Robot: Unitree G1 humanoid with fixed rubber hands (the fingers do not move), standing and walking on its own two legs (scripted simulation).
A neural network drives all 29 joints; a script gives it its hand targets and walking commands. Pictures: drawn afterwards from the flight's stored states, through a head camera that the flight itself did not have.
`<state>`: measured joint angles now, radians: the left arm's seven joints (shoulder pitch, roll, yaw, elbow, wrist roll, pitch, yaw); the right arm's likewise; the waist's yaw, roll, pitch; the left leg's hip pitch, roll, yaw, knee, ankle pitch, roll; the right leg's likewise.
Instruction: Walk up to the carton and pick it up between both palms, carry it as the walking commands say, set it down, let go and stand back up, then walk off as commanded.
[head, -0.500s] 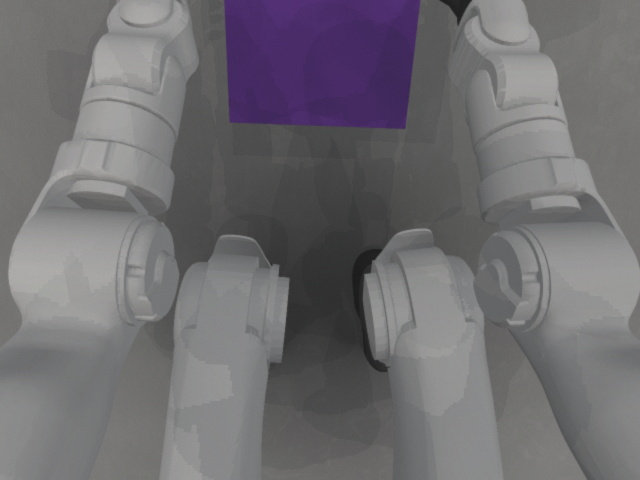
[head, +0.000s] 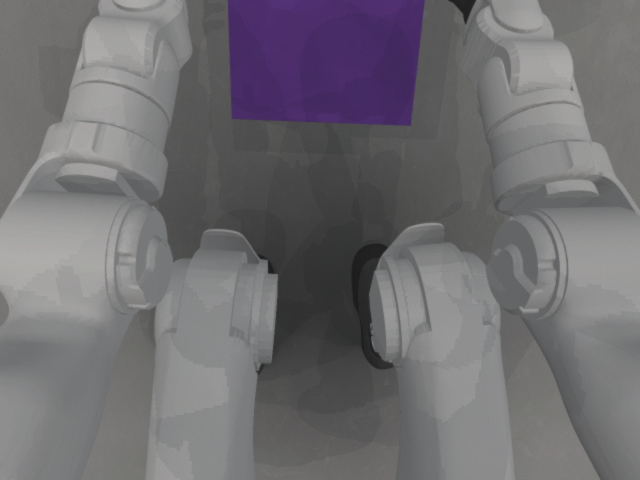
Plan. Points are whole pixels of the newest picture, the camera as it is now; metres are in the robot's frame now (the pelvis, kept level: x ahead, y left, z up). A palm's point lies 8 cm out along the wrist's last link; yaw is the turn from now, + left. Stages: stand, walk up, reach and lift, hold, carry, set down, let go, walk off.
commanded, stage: set down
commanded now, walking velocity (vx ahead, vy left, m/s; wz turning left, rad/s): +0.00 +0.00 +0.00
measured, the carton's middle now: out of the picture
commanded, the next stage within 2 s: none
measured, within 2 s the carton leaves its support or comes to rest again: neither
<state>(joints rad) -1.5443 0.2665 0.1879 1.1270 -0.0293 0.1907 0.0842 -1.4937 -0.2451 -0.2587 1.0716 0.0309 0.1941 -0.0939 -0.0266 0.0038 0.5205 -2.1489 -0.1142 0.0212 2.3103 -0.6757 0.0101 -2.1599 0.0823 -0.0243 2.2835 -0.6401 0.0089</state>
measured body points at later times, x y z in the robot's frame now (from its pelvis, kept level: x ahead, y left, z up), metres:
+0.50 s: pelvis +0.01 +0.00 +0.00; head +0.38 +0.00 +0.23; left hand +0.57 +0.13 -0.20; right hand +0.55 -0.16 -0.19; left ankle +0.10 +0.10 -0.32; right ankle +0.11 -0.11 -0.32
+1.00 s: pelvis +0.00 +0.00 -0.01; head +0.38 +0.00 +0.23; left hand +0.57 +0.13 -0.20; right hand +0.55 -0.16 -0.20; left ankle +0.10 +0.10 -0.32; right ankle +0.11 -0.11 -0.32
